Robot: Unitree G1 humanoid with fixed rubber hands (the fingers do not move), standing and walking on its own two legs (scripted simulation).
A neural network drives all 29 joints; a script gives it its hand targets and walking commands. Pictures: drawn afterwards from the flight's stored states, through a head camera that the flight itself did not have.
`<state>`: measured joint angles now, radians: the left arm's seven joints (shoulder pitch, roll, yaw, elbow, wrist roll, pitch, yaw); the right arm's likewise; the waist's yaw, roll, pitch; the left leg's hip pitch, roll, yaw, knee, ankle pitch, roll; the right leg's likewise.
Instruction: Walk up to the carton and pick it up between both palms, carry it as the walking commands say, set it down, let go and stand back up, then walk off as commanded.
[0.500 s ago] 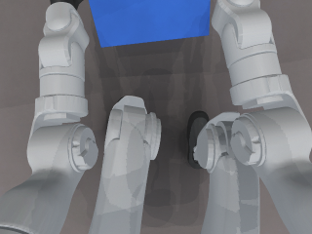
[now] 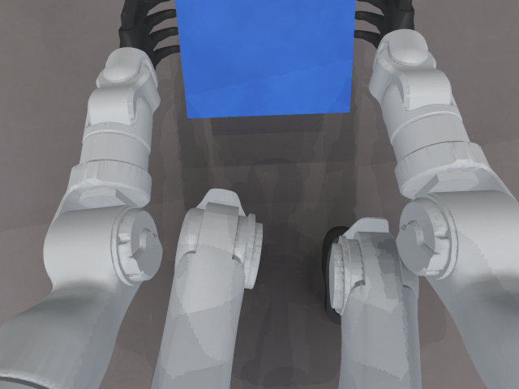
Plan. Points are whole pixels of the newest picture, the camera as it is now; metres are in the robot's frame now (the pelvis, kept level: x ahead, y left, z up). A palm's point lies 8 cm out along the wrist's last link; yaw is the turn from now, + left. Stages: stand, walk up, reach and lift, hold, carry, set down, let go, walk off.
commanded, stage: set down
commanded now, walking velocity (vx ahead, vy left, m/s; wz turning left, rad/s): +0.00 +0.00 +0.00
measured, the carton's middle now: (265, 34) +0.56 +0.11 -0.26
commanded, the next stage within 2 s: none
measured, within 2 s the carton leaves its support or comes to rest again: neither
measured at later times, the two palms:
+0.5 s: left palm (140, 52) +0.48 +0.25 -0.17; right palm (391, 33) +0.55 -0.05 -0.16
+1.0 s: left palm (140, 48) +0.48 +0.26 -0.17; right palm (390, 29) +0.56 -0.05 -0.17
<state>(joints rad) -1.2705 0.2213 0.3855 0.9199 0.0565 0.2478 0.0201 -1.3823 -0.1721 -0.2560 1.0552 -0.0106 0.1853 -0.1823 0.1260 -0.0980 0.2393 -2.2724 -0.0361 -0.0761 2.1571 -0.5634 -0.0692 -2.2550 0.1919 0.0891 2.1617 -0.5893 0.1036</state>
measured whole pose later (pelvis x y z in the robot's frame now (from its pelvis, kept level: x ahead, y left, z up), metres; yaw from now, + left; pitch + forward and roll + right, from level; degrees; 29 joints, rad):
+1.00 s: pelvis +0.02 -0.01 +0.00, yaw +1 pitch +43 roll +0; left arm -1.25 0.22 0.46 0.95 0.10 0.13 -0.04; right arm -1.36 -0.14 -0.34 1.04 -0.11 0.09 -0.12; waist 0.12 -0.09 0.21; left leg -2.29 -0.04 -0.08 2.14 -0.60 -0.08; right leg -2.28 0.18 0.08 2.16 -0.63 0.09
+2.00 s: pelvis -0.01 +0.00 +0.00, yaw +1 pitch +36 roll +0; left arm -1.30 0.39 0.23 1.17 -0.19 -0.04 0.04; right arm -1.40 -0.29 -0.01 1.12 0.17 0.04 -0.14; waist 0.11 -0.04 0.36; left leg -2.25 -0.03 -0.06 2.16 -0.54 -0.06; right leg -2.23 0.14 0.07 2.18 -0.58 0.09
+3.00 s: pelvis +0.02 +0.01 +0.15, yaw +1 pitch +44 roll -1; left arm -0.98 0.26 0.34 0.78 -0.07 0.16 0.01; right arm -1.08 -0.26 -0.13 0.78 0.08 0.22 -0.08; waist 0.13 -0.05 -0.04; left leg -1.92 -0.01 -0.03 1.66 -0.50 -0.02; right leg -1.89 0.08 0.09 1.66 -0.53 0.07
